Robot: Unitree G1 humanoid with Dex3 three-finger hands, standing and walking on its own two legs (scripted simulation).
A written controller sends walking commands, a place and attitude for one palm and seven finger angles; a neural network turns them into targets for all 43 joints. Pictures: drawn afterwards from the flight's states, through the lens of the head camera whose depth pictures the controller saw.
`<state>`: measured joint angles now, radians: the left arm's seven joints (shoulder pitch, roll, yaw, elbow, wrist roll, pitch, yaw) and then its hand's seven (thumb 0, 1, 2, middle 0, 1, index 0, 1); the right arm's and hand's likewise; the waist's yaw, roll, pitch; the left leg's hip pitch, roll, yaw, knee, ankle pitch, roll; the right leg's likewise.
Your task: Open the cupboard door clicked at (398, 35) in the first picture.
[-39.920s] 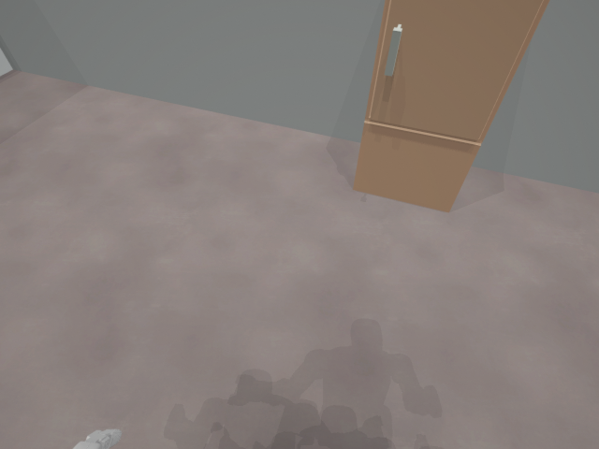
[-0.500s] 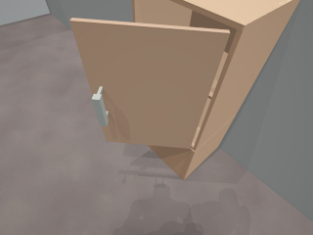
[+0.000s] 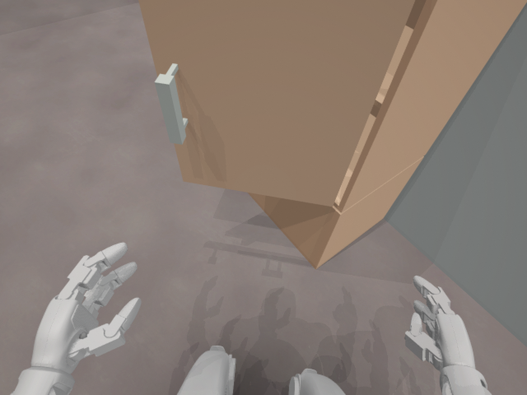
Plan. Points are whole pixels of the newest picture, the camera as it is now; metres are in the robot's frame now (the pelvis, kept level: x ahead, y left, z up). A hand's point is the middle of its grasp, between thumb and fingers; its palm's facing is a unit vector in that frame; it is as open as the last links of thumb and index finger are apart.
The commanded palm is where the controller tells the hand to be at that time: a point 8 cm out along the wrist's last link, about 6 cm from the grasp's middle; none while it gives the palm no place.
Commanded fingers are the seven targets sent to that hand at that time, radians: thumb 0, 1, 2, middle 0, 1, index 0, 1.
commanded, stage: raise the hand with hooked fingers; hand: left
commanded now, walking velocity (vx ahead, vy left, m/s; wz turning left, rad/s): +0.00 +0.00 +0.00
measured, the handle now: (175, 104) +0.62 +0.24 +0.05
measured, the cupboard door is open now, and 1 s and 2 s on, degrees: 43 43 43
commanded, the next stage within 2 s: move the hooked fingers beside the handle in 1.62 s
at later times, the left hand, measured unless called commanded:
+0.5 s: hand (99, 275) +0.25 +0.25 +0.05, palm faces -0.07 -1.00 -0.04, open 11.9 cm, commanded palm +0.23 +0.31 +0.05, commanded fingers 0.00 -0.27 0.40 -0.28 -1.05 -0.28 -1.05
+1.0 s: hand (57, 250) +0.27 +0.31 +0.07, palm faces -0.05 -1.00 -0.05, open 13.9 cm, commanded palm +0.26 +0.36 +0.07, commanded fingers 0.00 -0.50 0.30 -0.30 -1.20 -0.30 -1.20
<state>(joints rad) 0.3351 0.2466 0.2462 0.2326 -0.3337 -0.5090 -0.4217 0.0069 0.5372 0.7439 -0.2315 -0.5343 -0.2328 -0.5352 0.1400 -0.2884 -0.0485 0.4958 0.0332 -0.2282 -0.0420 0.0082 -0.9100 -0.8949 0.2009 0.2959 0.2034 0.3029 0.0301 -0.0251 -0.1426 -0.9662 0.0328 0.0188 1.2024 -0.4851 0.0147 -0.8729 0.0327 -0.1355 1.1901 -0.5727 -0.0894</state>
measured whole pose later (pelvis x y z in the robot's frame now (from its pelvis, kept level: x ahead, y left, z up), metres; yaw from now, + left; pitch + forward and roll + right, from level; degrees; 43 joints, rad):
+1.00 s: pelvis +0.00 +0.05 +0.02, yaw +0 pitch +15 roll -4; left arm 0.05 0.41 0.38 0.35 -0.36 -0.36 -0.53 -0.01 -0.49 0.31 -0.30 -1.19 -0.30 -1.19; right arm 0.25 -0.27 0.05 0.52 0.03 -0.20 -0.04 0.01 -0.90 -0.89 0.21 0.30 0.21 0.30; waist 0.00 0.02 -0.12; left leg -0.93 0.01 0.04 1.11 -0.44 0.09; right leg -0.81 0.01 -0.11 1.05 -0.49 -0.02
